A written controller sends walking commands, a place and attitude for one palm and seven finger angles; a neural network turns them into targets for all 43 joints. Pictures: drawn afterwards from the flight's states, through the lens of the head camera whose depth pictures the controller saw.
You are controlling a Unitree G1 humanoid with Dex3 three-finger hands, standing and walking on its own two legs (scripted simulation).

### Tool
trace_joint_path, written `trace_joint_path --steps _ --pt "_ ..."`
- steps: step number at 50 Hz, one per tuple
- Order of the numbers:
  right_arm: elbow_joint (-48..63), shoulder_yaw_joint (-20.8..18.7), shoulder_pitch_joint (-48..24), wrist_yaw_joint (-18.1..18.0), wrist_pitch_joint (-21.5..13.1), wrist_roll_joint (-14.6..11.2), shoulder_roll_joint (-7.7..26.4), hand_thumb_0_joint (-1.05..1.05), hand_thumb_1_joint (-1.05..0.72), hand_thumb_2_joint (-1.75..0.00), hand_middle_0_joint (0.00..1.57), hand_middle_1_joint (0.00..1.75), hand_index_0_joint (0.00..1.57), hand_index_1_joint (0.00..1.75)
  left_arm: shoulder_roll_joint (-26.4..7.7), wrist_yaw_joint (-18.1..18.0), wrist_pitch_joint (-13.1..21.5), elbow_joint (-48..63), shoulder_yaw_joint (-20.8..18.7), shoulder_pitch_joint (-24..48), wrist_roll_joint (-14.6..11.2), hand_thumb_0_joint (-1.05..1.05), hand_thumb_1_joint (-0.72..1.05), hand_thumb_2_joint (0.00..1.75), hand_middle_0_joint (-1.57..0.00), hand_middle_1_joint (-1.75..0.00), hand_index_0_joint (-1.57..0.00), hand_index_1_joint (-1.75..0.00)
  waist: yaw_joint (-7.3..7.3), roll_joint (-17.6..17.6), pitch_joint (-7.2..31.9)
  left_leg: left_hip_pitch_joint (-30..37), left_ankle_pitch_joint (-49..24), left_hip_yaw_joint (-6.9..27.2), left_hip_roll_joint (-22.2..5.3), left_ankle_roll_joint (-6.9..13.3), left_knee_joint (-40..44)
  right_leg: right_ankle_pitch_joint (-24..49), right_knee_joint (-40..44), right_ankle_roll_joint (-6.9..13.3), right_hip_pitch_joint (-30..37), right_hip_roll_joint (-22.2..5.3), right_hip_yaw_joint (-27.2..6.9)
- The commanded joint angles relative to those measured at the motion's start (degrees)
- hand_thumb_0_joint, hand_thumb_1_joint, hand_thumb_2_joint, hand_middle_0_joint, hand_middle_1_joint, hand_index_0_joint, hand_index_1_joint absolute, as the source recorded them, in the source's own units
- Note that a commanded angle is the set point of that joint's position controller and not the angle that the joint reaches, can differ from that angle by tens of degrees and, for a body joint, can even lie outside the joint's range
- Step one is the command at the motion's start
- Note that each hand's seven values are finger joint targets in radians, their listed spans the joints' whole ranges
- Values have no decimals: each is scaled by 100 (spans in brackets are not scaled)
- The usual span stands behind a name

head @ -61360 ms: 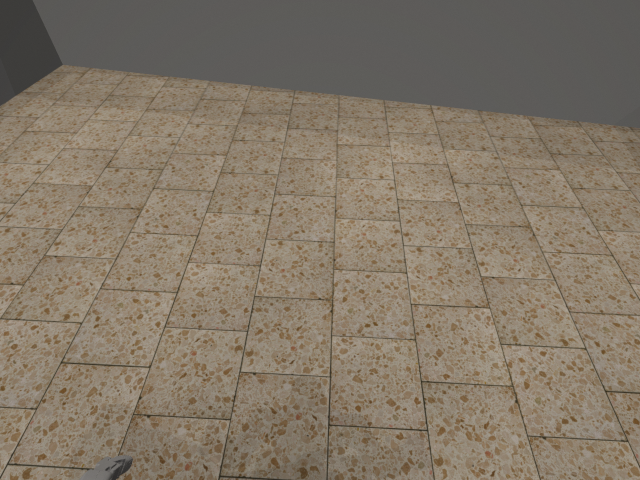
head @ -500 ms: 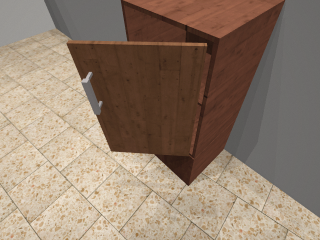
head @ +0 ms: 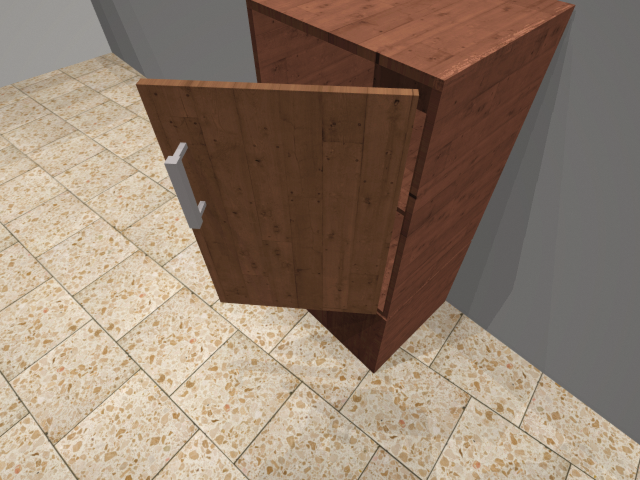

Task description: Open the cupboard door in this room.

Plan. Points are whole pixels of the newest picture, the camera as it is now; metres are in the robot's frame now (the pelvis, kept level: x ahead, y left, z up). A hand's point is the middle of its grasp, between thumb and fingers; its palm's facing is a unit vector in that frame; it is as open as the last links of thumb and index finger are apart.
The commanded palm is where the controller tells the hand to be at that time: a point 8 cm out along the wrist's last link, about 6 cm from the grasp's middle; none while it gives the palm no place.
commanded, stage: shuffle to correct the standing spot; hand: left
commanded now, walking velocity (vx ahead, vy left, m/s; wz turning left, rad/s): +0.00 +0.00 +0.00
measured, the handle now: (189, 187) +0.55 +0.27 +0.03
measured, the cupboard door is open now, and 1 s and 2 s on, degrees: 41 41 41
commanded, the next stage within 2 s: come to a stop and stand still in 0.44 s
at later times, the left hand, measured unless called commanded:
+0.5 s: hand out of the picture +0.00 +0.23 -0.18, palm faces +0.09 -0.97 -0.23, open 7.4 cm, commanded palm none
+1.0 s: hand out of the picture +0.04 +0.23 -0.18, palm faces +0.00 -0.97 -0.23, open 7.2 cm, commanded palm none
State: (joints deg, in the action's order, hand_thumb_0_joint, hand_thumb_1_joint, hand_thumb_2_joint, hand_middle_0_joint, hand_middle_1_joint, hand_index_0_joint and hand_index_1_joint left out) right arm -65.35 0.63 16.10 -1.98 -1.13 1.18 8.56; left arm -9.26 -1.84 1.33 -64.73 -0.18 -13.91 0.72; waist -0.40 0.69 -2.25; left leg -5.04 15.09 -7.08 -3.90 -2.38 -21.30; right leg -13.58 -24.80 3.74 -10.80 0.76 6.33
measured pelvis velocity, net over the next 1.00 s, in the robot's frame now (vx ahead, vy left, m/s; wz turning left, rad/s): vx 0.00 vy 0.05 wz -0.04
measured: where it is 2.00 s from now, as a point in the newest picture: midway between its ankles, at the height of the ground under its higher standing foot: outside the picture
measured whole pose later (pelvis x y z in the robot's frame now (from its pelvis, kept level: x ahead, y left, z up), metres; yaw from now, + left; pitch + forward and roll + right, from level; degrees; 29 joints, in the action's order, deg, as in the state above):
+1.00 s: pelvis +0.00 +0.05 -0.01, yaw -2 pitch -1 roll +1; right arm -65.3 0.0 16.3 -2.8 -1.3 1.2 6.4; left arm -9.2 -2.8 0.1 -62.1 -1.5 -12.1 0.7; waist 0.6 -0.3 -3.6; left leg -6.1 18.1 -11.1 -0.7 1.4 -25.0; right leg -18.5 -29.4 2.4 -10.2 0.1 3.6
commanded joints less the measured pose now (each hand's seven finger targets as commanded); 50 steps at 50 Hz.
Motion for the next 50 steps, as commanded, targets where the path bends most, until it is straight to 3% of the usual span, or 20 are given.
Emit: trace_joint_path --steps 1,7,11,15,18,21,22,24,25,28,32,34,36,37,38,39,41,44,46,50 --pt "104 -107 430 -8 -68 -8 501 0 -90 -90 20 30 20 30 -704 -14 102 184 -114 -242 -12 0 90 90 -20 -30 -20 -30 16 -61 -68 -335 -641 432 -355 282 326 1222 515 -19 128 -805 -863" --pt "131 -126 472 5 -29 -12 451 0 -90 -90 20 30 20 30 -758 -43 106 256 -159 -244 3 0 90 90 -20 -30 -20 -30 -12 -110 -3 -436 -595 370 -288 249 213 1432 508 28 257 -975 -999" --pt "220 -149 518 21 73 -17 401 0 -90 -90 20 30 20 30 -860 -79 49 287 -230 -327 6 0 90 90 -20 -30 -20 -30 -52 -203 53 -664 -276 245 -167 163 -95 1405 478 195 255 -1333 -1310" --pt "357 -210 504 52 172 -14 383 0 -90 -90 20 30 20 30 -1025 -104 -7 369 -354 -314 36 0 90 90 -20 -30 -20 -30 -85 -705 -82 -993 313 178 -11 118 -593 890 746 447 103 -1787 -1750" --pt "453 -256 495 71 202 -5 388 0 -90 -90 20 30 20 30 -1077 -126 -46 471 -444 -278 65 0 90 90 -20 -30 -20 -30 -93 -836 -159 -1114 571 233 -11 130 -816 658 750 607 -133 -2029 -1929" --pt "452 -289 805 92 166 0 379 0 -90 -90 20 30 20 30 -1031 -109 -106 642 -501 -22 65 0 90 90 -20 -30 -20 -30 66 -670 -75 -543 112 218 -7 185 -282 419 274 392 -657 -1715 -1440" --pt "439 -300 869 81 149 21 432 0 -90 -90 20 30 20 30 -902 -102 -140 712 -476 59 69 0 90 90 -20 -30 -20 -30 89 -182 -91 -325 -170 306 -170 244 -38 225 -65 255 -853 -1414 -1116" --pt "551 -323 868 57 123 65 683 0 -90 -90 20 30 20 30 -507 -72 -232 869 -401 218 71 0 90 90 -20 -30 -20 -30 81 1154 -212 -534 -729 1132 -922 686 611 -836 -1087 -137 -1186 -574 -201" --pt "614 -316 769 40 127 58 671 0 -90 -90 20 30 20 30 -426 -77 -270 890 -358 282 96 0 90 90 -20 -30 -20 -30 93 1291 -311 -613 -799 1238 -1076 931 874 -1404 -1731 -197 -1351 -438 -157" --pt "830 -286 500 16 94 79 586 0 -90 -90 20 30 20 30 -269 -57 -293 836 -320 77 111 0 90 90 -20 -30 -20 -30 -36 627 -217 -700 -1155 1186 -1144 1275 734 -1499 -2678 -117 -1443 -527 -394" --pt "692 -276 652 -23 -49 113 621 0 -90 -90 20 30 20 30 -87 32 -176 773 -212 93 104 0 90 90 -20 -30 -20 -30 72 -63 26 16 -2061 1214 -1199 1308 526 -1407 -1890 -206 -1313 -458 -301" --pt "547 -263 760 -47 -85 101 625 0 -90 -90 20 30 20 30 -51 36 -134 747 -194 64 58 0 90 90 -20 -30 -20 -30 105 59 163 252 -2754 1071 -1189 1225 226 -1175 -1197 -234 -1009 -421 -296" --pt "465 -250 716 -70 -89 47 616 0 -90 -90 20 30 20 30 -97 30 -81 625 -196 -185 33 0 90 90 -20 -30 -20 -30 19 41 375 334 -3049 877 -975 964 -202 -185 -217 -214 -426 -385 -362" --pt "424 -240 676 -68 -99 9 498 0 -90 -90 20 30 20 30 -218 8 -45 542 -219 -321 41 0 90 90 -20 -30 -20 -30 -8 -81 381 30 -3003 690 -758 760 -439 822 -24 -137 62 -520 -645" --pt "432 -223 611 -69 -106 -20 414 0 -90 -90 20 30 20 30 -357 -25 -18 443 -238 -525 35 0 90 90 -20 -30 -20 -30 -40 -318 387 -339 -2477 440 -515 561 -591 2077 -192 -10 424 -823 -1009" --pt "436 -203 590 -75 -110 -26 359 0 -90 -90 20 30 20 30 -470 -39 -12 397 -221 -579 22 0 90 90 -20 -30 -20 -30 7 -375 343 -491 -1853 319 -356 442 -508 2963 -373 115 495 -1075 -1087" --pt "284 -207 610 -90 -60 -9 315 0 -90 -90 20 30 20 30 -398 -43 -32 421 -197 -351 -1 0 90 90 -20 -30 -20 -30 87 -588 109 -245 -1718 374 -398 393 -242 2627 -447 70 114 -858 -890" --pt "115 -179 663 -105 -81 -5 296 0 -90 -90 20 30 20 30 -315 -69 -50 446 -166 -264 -4 0 90 90 -20 -30 -20 -30 73 -68 47 27 -2550 428 -505 462 -104 2050 -394 -47 -3 -700 -781" --pt "61 -167 603 -101 -83 -5 303 0 -90 -90 20 30 20 30 -342 -67 -54 402 -160 -293 -15 0 90 90 -20 -30 -20 -30 46 80 111 103 -2282 419 -524 481 -46 1663 -241 -50 13 -682 -812" --pt "10 -154 510 -77 -63 -11 254 0 -90 -90 20 30 20 30 -373 -57 -32 331 -130 -288 -3 0 90 90 -20 -30 -20 -30 46 -40 -41 -12 -1484 405 -469 435 89 1601 54 -9 6 -756 -909"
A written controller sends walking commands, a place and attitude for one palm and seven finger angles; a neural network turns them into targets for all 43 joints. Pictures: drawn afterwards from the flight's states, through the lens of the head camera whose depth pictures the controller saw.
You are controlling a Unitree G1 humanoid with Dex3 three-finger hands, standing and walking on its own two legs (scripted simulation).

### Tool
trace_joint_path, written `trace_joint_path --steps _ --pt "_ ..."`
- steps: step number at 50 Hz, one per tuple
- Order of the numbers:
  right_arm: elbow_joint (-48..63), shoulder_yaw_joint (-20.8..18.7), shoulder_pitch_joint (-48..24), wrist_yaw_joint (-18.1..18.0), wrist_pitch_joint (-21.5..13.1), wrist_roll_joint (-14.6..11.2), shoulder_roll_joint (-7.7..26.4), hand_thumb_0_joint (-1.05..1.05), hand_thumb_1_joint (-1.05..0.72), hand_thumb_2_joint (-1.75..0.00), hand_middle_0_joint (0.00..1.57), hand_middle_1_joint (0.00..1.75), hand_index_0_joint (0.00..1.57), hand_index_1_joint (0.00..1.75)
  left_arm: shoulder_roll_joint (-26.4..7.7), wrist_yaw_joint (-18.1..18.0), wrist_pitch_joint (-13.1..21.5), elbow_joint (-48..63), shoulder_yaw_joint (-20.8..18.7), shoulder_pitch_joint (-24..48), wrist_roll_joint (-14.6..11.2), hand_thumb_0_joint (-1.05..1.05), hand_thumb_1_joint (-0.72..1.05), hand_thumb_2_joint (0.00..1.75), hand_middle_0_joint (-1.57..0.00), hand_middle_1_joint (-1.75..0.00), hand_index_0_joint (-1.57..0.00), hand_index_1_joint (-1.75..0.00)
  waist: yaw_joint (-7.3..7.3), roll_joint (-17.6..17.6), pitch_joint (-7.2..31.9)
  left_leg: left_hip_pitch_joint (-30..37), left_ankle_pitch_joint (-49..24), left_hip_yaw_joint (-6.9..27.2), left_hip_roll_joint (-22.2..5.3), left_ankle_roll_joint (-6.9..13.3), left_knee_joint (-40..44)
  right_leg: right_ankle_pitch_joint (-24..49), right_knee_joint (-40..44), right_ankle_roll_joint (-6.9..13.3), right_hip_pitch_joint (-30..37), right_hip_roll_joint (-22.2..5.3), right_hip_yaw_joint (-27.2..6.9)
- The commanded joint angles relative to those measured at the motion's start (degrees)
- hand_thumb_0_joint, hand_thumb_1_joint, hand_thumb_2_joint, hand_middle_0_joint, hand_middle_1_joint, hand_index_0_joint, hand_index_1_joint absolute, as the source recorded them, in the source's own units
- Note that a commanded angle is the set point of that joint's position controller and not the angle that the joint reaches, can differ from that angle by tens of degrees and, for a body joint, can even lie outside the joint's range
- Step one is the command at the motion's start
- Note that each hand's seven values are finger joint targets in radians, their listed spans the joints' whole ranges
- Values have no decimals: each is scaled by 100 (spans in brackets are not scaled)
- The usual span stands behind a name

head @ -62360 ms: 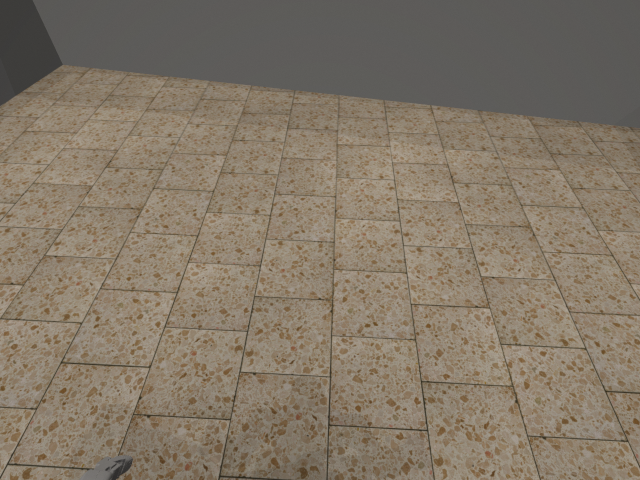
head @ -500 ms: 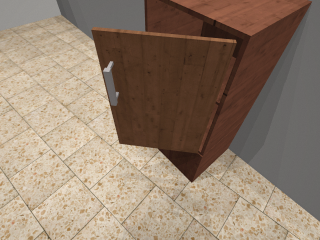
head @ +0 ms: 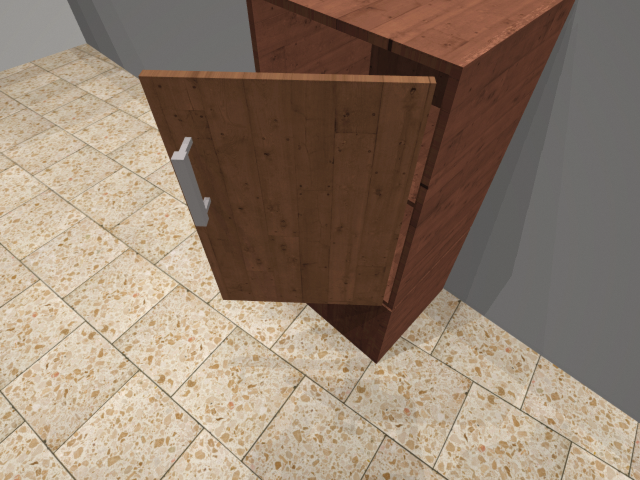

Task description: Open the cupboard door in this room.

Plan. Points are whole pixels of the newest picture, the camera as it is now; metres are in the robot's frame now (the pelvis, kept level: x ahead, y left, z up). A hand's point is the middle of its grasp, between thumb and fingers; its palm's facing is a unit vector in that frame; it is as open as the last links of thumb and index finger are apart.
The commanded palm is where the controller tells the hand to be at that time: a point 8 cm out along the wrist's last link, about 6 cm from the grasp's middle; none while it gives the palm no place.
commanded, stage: come to a stop and stand still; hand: left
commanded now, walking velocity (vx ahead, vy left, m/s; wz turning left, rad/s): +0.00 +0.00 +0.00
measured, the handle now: (194, 183) +0.54 +0.24 +0.04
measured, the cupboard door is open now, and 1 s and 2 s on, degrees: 41 41 41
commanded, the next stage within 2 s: look again from close up in 0.74 s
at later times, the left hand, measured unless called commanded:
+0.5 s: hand out of the picture -0.03 +0.12 -0.17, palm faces +0.06 -0.98 -0.18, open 7.4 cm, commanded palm none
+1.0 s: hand out of the picture -0.03 +0.16 -0.17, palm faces +0.08 -0.96 -0.25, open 7.4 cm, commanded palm none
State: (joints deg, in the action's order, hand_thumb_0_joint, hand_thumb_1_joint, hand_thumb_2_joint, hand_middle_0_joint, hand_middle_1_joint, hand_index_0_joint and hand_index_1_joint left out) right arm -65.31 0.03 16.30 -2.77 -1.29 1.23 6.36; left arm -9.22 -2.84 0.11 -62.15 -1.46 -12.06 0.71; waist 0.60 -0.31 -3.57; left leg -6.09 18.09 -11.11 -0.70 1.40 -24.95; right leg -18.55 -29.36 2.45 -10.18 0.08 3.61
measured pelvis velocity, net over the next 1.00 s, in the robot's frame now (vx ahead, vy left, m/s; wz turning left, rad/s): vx -0.02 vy -0.02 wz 0.05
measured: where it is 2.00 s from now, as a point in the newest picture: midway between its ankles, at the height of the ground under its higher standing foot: outside the picture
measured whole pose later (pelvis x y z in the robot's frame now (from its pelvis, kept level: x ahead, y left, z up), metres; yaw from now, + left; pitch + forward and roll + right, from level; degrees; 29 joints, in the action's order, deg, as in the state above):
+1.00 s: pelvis -0.02 -0.02 +0.00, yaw +3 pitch -1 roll -1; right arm -61.5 -1.7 18.1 -2.1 0.0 1.0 10.8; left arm -8.6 -2.9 2.0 -61.1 -0.7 -17.8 1.1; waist 0.5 3.1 -1.7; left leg -11.8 18.0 -4.1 -3.2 1.0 -31.0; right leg -15.4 -26.3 4.6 -10.4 3.1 7.6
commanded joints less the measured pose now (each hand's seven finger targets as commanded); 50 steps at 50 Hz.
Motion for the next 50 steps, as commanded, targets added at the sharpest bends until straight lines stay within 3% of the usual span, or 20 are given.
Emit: trace_joint_path --steps 1,16,23,34,41,42,43,44,45,46,47,48,50 --pt "-7 -91 455 4 -43 -13 470 0 -90 -90 20 30 20 30 -362 45 100 54 10 -495 -5 0 90 90 -20 -30 -20 -30 -53 -1 49 116 -1673 818 -787 48 498 2093 561 131 -96 -684 -665" --pt "-98 -58 361 34 -26 -40 526 0 -90 -90 20 30 20 30 -412 41 216 -125 100 -741 -22 0 90 90 -20 -30 -20 -30 -46 -51 119 209 -1205 784 -728 -35 674 2342 1013 108 59 -755 -780" --pt "-99 -62 393 32 14 -58 475 0 -90 -90 20 30 20 30 -408 10 233 -191 103 -885 -9 0 90 90 -20 -30 -20 -30 -40 -185 -24 57 -908 724 -657 -73 604 2413 1200 -66 71 -777 -858" --pt "-116 -45 531 30 27 -42 402 0 -90 -90 20 30 20 30 -335 1 224 -210 93 -988 -21 0 90 90 -20 -30 -20 -30 -60 -34 -166 -82 -737 736 -635 -89 649 1626 1433 -114 -45 -729 -899" --pt "-124 -43 616 26 12 -39 417 0 -90 -90 20 30 20 30 -347 2 237 -193 83 -1003 -30 0 90 90 -20 -30 -20 -30 -70 -78 -93 -127 -776 741 -640 -96 639 1706 1419 -132 38 -719 -894" --pt "629 -159 179 95 46 -24 1262 0 -90 -90 20 30 20 30 -1422 -50 302 245 63 -938 101 0 90 90 -20 -30 -20 -30 107 -62 -723 -582 -1119 1025 -315 -48 38 2913 1105 -499 -154 -726 -794" --pt "708 -250 356 62 -45 -15 964 0 -90 -90 20 30 20 30 -1008 -97 333 249 -96 -989 13 0 90 90 -20 -30 -20 -30 20 110 327 -635 -724 844 -433 0 -273 3115 805 -433 325 -1049 -1030" --pt "620 -327 430 13 -79 -13 1013 0 -90 -90 20 30 20 30 -1101 -95 350 255 -168 -885 37 0 90 90 -20 -30 -20 -30 81 306 872 -627 -725 872 -340 36 -381 3811 655 -303 722 -1093 -1103" --pt "646 -305 466 -1 -78 -30 970 0 -90 -90 20 30 20 30 -1054 -82 328 321 -129 -901 3 0 90 90 -20 -30 -20 -30 14 209 1092 -683 -643 890 -308 36 -502 3650 655 -167 925 -1139 -1060" --pt "691 -307 471 6 -62 -39 942 0 -90 -90 20 30 20 30 -996 -65 335 380 -152 -948 33 0 90 90 -20 -30 -20 -30 -24 -99 1146 -812 -512 912 -280 35 -627 3460 720 -68 953 -1150 -1145" --pt "753 -279 391 35 -16 -29 898 0 -90 -90 20 30 20 30 -960 -66 326 375 -138 -969 45 0 90 90 -20 -30 -20 -30 -72 -487 948 -999 -274 917 -226 63 -757 3421 828 -107 946 -1168 -1172" --pt "779 -333 280 49 23 -39 986 0 -90 -90 20 30 20 30 -978 -59 312 377 -156 -891 45 0 90 90 -20 -30 -20 -30 -67 -718 613 -1061 -132 1010 -274 98 -867 2791 982 -22 591 -1224 -1195" --pt "873 -382 142 71 54 -29 1178 0 -90 -90 20 30 20 30 -1034 -40 306 498 -180 -587 53 0 90 90 -20 -30 -20 -30 21 -690 61 -1036 -181 1141 -355 126 -819 1529 1247 252 -132 -1219 -1301"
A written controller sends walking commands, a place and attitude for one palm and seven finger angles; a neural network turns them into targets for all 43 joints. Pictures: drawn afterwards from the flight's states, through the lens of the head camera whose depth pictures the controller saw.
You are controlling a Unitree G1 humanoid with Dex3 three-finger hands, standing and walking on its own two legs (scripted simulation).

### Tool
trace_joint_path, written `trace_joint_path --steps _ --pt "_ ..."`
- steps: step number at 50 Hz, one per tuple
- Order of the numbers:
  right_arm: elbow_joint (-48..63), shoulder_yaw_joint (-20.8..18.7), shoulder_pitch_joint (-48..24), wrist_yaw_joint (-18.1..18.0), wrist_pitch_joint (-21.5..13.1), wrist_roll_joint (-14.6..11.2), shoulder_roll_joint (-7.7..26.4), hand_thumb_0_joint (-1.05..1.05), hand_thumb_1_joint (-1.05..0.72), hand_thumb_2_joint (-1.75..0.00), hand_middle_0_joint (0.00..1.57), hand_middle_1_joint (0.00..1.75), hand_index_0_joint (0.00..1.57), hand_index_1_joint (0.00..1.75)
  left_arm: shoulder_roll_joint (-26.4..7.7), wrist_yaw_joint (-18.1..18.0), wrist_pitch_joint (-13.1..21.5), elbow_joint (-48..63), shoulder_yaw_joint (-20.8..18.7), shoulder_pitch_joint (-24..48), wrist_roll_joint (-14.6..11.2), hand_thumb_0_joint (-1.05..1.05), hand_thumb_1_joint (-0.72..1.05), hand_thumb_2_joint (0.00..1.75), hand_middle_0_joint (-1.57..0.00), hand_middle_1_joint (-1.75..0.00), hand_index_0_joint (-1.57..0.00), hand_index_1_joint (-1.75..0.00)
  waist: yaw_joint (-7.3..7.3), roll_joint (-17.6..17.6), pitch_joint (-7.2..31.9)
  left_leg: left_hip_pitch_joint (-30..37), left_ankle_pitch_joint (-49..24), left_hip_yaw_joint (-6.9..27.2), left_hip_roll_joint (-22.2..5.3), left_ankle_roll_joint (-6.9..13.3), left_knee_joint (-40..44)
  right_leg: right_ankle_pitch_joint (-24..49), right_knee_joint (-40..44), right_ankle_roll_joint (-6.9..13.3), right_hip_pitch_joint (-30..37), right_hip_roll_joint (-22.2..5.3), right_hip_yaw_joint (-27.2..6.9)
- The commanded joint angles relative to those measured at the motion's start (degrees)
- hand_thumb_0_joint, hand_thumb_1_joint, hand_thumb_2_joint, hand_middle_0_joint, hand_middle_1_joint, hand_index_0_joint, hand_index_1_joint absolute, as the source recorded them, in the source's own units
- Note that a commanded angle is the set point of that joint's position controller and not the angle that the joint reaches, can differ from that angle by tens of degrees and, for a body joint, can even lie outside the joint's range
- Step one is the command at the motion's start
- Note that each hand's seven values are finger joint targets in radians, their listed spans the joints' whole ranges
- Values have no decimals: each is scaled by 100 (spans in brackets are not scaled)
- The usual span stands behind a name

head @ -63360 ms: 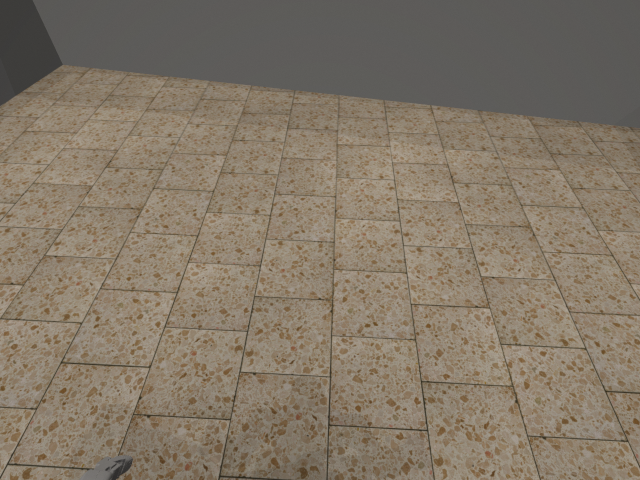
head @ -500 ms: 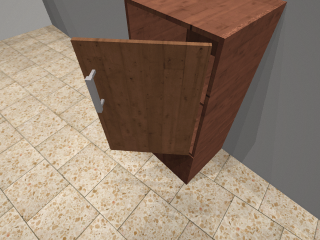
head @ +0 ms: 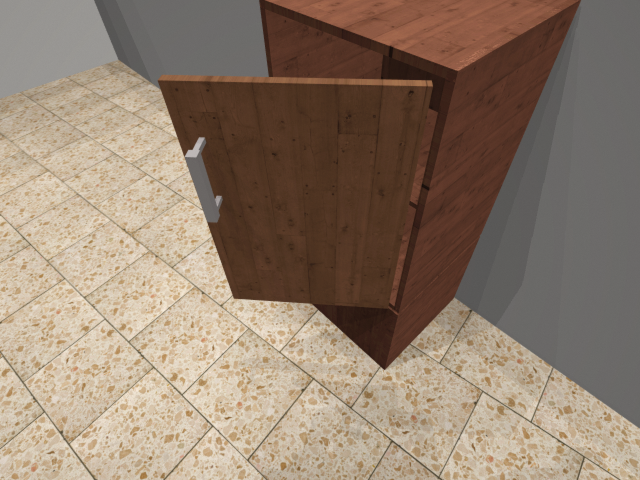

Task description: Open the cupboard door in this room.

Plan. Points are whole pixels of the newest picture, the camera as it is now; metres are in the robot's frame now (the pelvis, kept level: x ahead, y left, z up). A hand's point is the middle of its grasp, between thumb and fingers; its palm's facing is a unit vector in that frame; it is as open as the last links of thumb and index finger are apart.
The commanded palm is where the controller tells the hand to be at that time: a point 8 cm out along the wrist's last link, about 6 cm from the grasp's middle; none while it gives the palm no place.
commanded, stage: look again from close up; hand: left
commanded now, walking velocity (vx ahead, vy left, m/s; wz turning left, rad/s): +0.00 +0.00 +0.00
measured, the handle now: (207, 181) +0.57 +0.23 +0.04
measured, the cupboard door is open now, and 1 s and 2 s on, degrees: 41 41 41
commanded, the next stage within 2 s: shuffle to correct the standing spot in 0.38 s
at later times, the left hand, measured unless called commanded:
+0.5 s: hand out of the picture +0.03 +0.28 -0.16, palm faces -0.02 -0.97 -0.26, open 7.4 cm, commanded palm none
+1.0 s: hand out of the picture +0.04 +0.21 -0.18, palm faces -0.06 -0.98 -0.16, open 7.3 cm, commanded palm none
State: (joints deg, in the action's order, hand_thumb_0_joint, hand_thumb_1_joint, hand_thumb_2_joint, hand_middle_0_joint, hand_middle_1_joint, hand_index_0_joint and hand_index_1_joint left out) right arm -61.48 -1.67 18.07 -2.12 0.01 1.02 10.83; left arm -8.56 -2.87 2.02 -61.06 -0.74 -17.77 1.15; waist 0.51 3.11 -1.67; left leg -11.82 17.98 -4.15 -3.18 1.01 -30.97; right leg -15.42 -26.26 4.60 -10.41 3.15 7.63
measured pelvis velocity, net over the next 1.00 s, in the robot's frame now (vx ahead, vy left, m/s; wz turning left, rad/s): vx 0.03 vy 0.05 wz -0.08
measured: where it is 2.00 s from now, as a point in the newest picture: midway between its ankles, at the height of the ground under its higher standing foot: outside the picture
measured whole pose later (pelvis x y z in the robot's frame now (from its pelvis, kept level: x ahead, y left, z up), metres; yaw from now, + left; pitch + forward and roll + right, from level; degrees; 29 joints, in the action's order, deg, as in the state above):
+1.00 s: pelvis +0.03 +0.05 +0.00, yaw -5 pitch -3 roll +0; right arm -66.7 -0.5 23.4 -2.4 -0.8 0.8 7.4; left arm -8.2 -1.7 -0.1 -61.5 -1.4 -17.8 1.4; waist 1.3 -1.8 -3.5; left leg -5.6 21.0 -9.2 0.7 3.2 -28.9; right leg -9.2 -29.0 -0.7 -15.0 -4.3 2.5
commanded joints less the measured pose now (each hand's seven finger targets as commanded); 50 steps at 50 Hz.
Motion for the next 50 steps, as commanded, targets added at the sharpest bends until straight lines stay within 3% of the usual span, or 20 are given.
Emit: trace_joint_path --steps 1,2,4,7,11,21,24,26,28,30,34,38,43,45,46,47,48,49,50 --pt "485 -212 -28 22 -89 2 761 0 -90 -90 20 30 20 30 -1135 -29 120 454 -258 108 9 0 90 90 -20 -30 -20 -30 90 -927 -219 -317 -366 462 -127 173 -31 930 942 143 -311 -1470 -1668" --pt "438 -148 77 44 -80 20 617 0 -90 -90 20 30 20 30 -1056 -22 99 483 -222 107 16 0 90 90 -20 -30 -20 -30 105 -832 -204 -176 -541 397 -110 160 195 745 945 104 -342 -1379 -1566" --pt "402 -134 30 56 -126 27 753 0 -90 -90 20 30 20 30 -1142 9 85 501 -224 221 -21 0 90 90 -20 -30 -20 -30 103 -438 -305 10 -838 503 -212 168 518 525 775 53 -490 -1136 -1346" --pt "463 -85 -257 55 -199 41 924 0 -90 -90 20 30 20 30 -1179 56 41 518 -183 247 -20 0 90 90 -20 -30 -20 -30 -54 74 -198 -104 -1327 645 -394 231 884 1002 442 -54 -114 -932 -1077" --pt "548 -48 -543 58 -227 44 1162 0 -90 -90 20 30 20 30 -1298 104 -3 489 -157 363 -32 0 90 90 -20 -30 -20 -30 -92 -106 -7 -142 -1107 752 -467 254 1172 816 410 -135 107 -931 -1010" --pt "540 -45 -778 103 -223 36 1396 0 -90 -90 20 30 20 30 -1345 142 -102 453 -90 499 13 0 90 90 -20 -30 -20 -30 -103 -231 -97 -224 -238 976 -541 236 1780 591 401 -282 49 -929 -874" --pt "495 -53 -742 105 -197 30 1348 0 -90 -90 20 30 20 30 -1263 135 -150 401 -65 393 30 0 90 90 -20 -30 -20 -30 -104 -205 -183 -295 228 1077 -569 204 1989 471 334 -307 -21 -902 -823" --pt "351 27 -493 110 -120 44 982 0 -90 -90 20 30 20 30 -796 124 -228 247 31 101 39 0 90 90 -20 -30 -20 -30 -68 -151 -179 -286 1026 1103 -628 165 2138 80 202 -390 -87 -815 -692" --pt "323 -18 -343 97 -56 40 1041 0 -90 -90 20 30 20 30 -758 140 -282 237 29 -15 77 0 90 90 -20 -30 -20 -30 -39 -61 -272 -290 1844 1352 -790 256 2339 -382 -112 -402 -338 -666 -539" --pt "300 -73 -268 78 -41 39 1103 0 -90 -90 20 30 20 30 -702 169 -307 250 11 -94 97 0 90 90 -20 -30 -20 -30 -24 -92 -473 -236 2136 1625 -1019 414 2469 -545 -521 -388 -676 -595 -479" --pt "178 -134 145 27 -105 52 1066 0 -90 -90 20 30 20 30 -606 238 -311 407 -60 19 82 0 90 90 -20 -30 -20 -30 129 -188 -595 491 1483 1958 -1446 892 2437 -890 -1562 -352 -1693 -718 -700" --pt "44 -140 397 -18 -192 54 877 0 -90 -90 20 30 20 30 -430 289 -255 505 -101 140 66 0 90 90 -20 -30 -20 -30 194 -207 -568 883 297 1659 -1541 1112 2209 -825 -1589 -394 -1950 -867 -676" --pt "-146 -141 618 -53 -245 59 706 0 -90 -90 20 30 20 30 -168 300 -221 497 -112 134 41 0 90 90 -20 -30 -20 -30 174 29 -393 713 -707 1160 -1348 1014 1868 -520 -1063 -386 -1416 -797 -441" --pt "-213 -80 596 -73 -236 33 507 0 -90 -90 20 30 20 30 -9 238 -185 362 -101 -116 35 0 90 90 -20 -30 -20 -30 22 35 -262 483 -1794 674 -1033 789 1348 69 -465 -406 -670 -631 -253" --pt "-234 -43 564 -80 -227 -2 415 0 -90 -90 20 30 20 30 -15 192 -154 245 -104 -352 22 0 90 90 -20 -30 -20 -30 -109 -85 -167 185 -1906 466 -830 594 970 575 38 -416 -51 -599 -251" --pt "-247 -2 554 -63 -237 -44 253 0 -90 -90 20 30 20 30 -188 128 -99 134 -126 -620 11 0 90 90 -20 -30 -20 -30 -220 -457 -15 -276 -1618 246 -548 325 590 1353 281 -347 664 -887 -708" --pt "-212 49 553 -42 -216 -82 80 0 -90 -90 20 30 20 30 -403 74 -46 6 -120 -787 -18 0 90 90 -20 -30 -20 -30 -195 -786 0 -701 -654 0 -214 73 470 2441 226 -101 969 -1509 -1412" --pt "-231 66 626 -23 -175 -92 6 0 -90 -90 20 30 20 30 -648 58 -11 -37 -122 -732 -50 0 90 90 -20 -30 -20 -30 -93 -921 -80 -701 125 -93 -42 -46 537 3037 301 173 763 -1962 -1657" --pt "-284 30 712 -20 -151 -83 28 0 -90 -90 20 30 20 30 -820 59 -27 18 -129 -536 -63 0 90 90 -20 -30 -20 -30 2 -411 -262 -419 -9 35 -24 -30 717 3148 240 241 320 -1994 -1522"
